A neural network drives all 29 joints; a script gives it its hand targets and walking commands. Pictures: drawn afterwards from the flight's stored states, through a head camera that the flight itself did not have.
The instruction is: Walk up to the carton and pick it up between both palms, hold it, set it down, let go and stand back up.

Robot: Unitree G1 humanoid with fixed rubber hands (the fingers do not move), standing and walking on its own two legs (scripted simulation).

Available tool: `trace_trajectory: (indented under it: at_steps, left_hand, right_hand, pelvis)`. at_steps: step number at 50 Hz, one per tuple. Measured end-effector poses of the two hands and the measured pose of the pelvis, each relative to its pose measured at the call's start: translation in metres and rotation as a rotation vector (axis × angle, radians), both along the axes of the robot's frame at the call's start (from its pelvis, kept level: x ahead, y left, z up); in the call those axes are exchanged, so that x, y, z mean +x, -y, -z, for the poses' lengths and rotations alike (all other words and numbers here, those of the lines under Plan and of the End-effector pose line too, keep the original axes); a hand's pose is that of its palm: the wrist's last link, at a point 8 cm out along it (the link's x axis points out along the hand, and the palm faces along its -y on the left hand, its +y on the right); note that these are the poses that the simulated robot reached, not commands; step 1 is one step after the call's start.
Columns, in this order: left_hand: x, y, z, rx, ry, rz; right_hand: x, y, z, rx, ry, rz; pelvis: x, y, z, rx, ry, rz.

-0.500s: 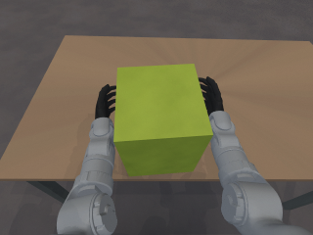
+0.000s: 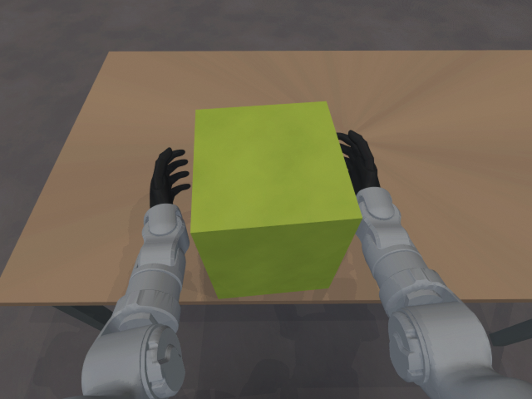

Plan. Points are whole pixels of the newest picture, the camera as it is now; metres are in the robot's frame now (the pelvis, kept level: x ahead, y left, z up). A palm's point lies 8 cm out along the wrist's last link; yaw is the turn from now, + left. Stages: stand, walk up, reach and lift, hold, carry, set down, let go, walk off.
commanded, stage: set down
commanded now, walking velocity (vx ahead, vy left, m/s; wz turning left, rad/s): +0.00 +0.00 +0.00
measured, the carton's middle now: (268, 207) +0.41 +0.03 +0.02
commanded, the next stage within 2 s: none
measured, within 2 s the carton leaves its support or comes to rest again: neither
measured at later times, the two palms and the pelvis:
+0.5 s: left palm (146, 185) +0.39 +0.20 +0.10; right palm (387, 150) +0.44 -0.14 +0.13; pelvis -0.02 +0.00 +0.00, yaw +0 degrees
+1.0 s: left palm (115, 167) +0.38 +0.22 +0.15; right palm (417, 131) +0.43 -0.16 +0.18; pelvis -0.03 +0.00 +0.00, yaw +0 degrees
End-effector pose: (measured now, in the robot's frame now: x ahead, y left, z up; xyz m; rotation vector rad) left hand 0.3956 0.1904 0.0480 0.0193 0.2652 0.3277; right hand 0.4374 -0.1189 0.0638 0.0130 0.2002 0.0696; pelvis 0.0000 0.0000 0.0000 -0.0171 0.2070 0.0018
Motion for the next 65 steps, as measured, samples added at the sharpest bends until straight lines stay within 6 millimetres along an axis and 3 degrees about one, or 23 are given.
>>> trace_trajectory:
  at_steps: [5,18,40,50,58,65]
  left_hand:
    - [-0.007,0.0,0.0,-0.018,-0.009,0.007]
    - [-0.009,-0.006,-0.037,-0.008,0.007,0.016]
    - [-0.012,-0.023,-0.078,-0.015,-0.026,-0.01]
    - [-0.019,-0.031,-0.101,-0.026,-0.036,-0.02]
    - [-0.024,-0.035,-0.117,-0.036,-0.029,-0.022]
    - [-0.034,-0.035,-0.133,-0.041,-0.013,-0.017]
  right_hand:
    - [0.002,-0.002,-0.009,0.009,0.0,-0.005]
    - [0.006,0.017,-0.059,0.006,0.014,0.019]
    - [0.001,0.035,-0.091,0.037,-0.027,0.028]
    - [-0.006,0.038,-0.116,0.041,-0.03,0.013]
    - [-0.012,0.036,-0.123,0.026,-0.039,0.009]
    - [-0.028,0.042,-0.112,0.025,-0.058,0.013]
  pelvis:
    - [-0.005,0.0,0.001,0.0,-0.015,0.001]
    - [-0.015,0.003,0.001,-0.001,-0.005,0.003]
    - [-0.023,0.003,0.001,-0.001,0.007,0.003]
    - [-0.032,0.003,0.001,-0.001,0.025,0.003]
    - [-0.032,0.003,0.0,-0.001,0.049,0.002]
    - [-0.034,0.003,-0.001,-0.001,0.107,0.001]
